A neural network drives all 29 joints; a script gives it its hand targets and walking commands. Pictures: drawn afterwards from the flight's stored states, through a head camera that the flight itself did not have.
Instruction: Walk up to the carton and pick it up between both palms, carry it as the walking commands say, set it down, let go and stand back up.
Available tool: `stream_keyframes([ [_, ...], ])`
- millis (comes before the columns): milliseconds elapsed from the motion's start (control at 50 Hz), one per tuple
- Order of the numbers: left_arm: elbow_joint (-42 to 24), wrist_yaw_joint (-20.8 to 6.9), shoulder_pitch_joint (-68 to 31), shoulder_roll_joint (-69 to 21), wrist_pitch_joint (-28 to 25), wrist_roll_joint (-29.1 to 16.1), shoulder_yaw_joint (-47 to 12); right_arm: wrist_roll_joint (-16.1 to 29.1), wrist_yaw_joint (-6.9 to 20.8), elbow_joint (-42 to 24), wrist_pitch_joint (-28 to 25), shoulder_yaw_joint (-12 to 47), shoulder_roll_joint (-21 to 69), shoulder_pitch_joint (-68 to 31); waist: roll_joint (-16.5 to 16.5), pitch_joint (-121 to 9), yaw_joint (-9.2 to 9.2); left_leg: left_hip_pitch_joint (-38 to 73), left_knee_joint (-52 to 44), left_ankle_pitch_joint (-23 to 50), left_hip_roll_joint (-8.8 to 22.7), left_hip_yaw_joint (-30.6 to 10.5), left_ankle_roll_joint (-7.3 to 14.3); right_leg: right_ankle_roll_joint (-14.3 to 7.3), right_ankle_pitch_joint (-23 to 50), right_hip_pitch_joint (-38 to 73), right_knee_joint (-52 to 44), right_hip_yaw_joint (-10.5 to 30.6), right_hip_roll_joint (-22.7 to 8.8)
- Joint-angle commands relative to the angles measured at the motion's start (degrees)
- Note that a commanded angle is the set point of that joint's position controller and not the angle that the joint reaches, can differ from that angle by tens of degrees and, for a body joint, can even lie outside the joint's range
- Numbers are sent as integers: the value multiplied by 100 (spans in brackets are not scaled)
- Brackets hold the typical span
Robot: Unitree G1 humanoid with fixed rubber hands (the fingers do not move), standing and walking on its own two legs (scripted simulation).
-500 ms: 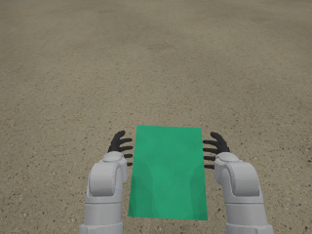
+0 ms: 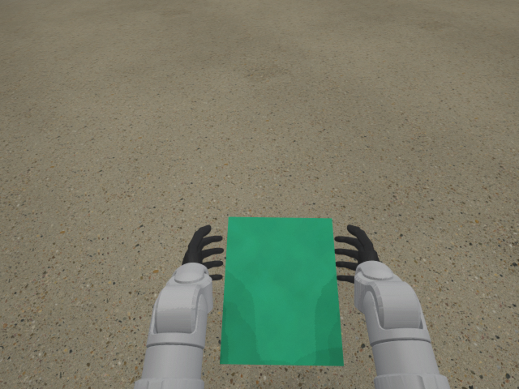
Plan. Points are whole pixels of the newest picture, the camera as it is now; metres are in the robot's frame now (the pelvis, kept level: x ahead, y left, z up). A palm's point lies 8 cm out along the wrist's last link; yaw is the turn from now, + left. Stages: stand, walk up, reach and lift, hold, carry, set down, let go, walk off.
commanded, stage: carry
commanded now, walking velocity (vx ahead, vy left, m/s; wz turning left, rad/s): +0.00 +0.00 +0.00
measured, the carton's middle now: (278, 290) +0.32 +0.00 -0.04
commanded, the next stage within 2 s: none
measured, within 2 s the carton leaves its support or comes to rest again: neither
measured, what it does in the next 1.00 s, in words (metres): stands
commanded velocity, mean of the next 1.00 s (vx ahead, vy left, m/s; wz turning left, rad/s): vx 0.00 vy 0.00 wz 0.00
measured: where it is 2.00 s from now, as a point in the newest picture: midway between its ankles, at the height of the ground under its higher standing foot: outside the picture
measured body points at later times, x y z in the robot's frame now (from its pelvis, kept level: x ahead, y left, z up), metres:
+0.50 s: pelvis +0.01 -0.01 +0.00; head -0.01 +0.00 +0.45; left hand +0.31 +0.12 +0.04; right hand +0.31 -0.14 +0.03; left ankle -0.05 +0.09 -0.73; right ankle +0.05 -0.13 -0.73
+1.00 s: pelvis +0.01 -0.01 +0.00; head -0.01 +0.00 +0.45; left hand +0.31 +0.13 +0.06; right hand +0.31 -0.14 +0.06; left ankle -0.05 +0.09 -0.73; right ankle +0.05 -0.13 -0.73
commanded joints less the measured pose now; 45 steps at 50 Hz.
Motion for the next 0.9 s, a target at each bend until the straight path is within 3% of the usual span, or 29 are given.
stream_keyframes([
  [0, -438, -1082, -1906, -4631, -322, -1224, -2300, 1220, 1079, -527, -379, 2275, 4479, -2091, 49, -1428, -13, -104, -632, 1716, 708, -592, 101, -179, 1376, 1192, -102, 518, -441],
  [500, -194, -1295, -1790, -4596, -843, -1183, -2520, 1175, 1283, -313, -882, 2493, 4405, -1923, 20, -1332, -10, -58, -686, 1571, 684, -519, 30, -202, 1356, 1309, -219, 520, -444],
  [880, -1042, -1111, -1658, -4853, -137, -1454, -2807, 1436, 1112, -1193, -202, 2826, 4696, -1767, 14, -1303, 21, -43, -712, 1661, 674, -525, 7, -186, 1368, 1318, -222, 539, -477],
])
